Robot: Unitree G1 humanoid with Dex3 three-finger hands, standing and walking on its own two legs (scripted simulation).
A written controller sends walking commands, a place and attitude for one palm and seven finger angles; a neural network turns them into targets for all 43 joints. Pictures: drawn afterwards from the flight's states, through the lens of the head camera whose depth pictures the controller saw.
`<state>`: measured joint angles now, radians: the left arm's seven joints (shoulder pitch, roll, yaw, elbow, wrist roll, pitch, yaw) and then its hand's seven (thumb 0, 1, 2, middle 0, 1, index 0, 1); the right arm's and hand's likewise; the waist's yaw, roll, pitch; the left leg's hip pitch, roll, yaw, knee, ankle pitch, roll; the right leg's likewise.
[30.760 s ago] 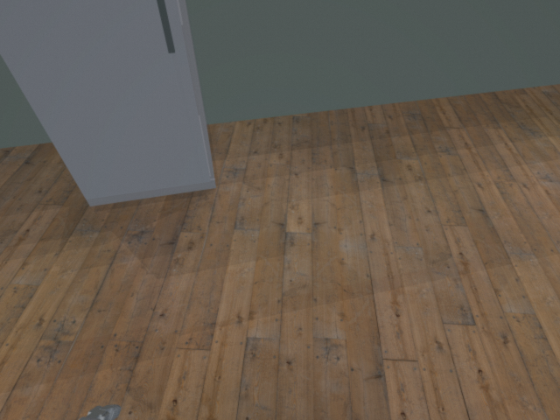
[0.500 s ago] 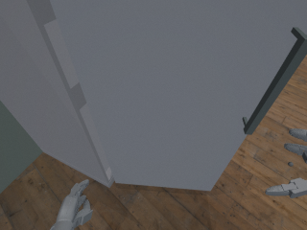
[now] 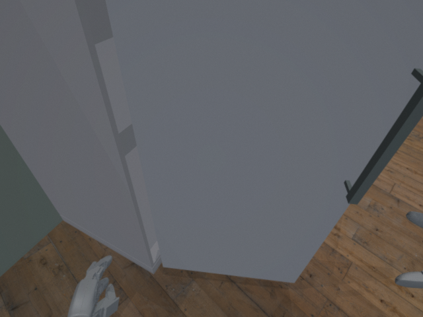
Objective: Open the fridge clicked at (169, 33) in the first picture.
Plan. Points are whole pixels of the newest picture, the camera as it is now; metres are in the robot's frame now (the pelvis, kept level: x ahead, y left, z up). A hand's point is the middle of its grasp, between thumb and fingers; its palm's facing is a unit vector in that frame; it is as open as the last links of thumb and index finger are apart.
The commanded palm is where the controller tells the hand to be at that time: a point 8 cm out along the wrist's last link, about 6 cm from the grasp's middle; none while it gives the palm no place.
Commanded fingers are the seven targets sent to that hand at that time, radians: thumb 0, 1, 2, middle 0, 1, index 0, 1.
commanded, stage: draw the hand back to the body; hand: right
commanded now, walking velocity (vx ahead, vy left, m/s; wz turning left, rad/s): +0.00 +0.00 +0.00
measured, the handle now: (380, 146) +0.42 -0.33 +0.15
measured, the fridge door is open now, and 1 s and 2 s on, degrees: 68 68 68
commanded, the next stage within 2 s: step back with the hand held close in 1.20 s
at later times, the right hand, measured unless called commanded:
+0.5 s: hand out of the picture +0.21 -0.30 +0.15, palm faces +0.51 +0.78 -0.37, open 12.0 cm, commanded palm +0.16 -0.33 +0.16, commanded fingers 0.00 -0.36 -0.64 0.22 0.62 0.22 0.62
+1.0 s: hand (418, 232) +0.21 -0.28 +0.17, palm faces +0.45 +0.80 -0.39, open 7.7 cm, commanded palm +0.16 -0.31 +0.18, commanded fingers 0.00 -0.90 -0.90 0.20 0.30 0.20 0.30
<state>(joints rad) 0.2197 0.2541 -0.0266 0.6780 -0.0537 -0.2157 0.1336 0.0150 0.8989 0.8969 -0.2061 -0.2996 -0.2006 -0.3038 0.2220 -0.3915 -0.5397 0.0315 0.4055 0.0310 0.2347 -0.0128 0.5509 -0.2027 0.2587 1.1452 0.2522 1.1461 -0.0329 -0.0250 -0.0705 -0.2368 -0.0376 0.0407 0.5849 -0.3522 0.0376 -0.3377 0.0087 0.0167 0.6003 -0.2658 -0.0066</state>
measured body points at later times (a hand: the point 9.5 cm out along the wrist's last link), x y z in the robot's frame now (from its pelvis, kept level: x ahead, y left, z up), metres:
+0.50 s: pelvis +0.00 -0.01 +0.01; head -0.02 +0.01 +0.46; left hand +0.18 +0.22 -0.08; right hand +0.17 -0.34 +0.17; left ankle -0.03 +0.09 -0.73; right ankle +0.03 -0.12 -0.73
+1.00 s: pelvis +0.02 -0.01 +0.02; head +0.00 +0.01 +0.46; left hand +0.21 +0.21 -0.07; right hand +0.18 -0.32 +0.19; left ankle -0.03 +0.09 -0.73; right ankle +0.03 -0.12 -0.73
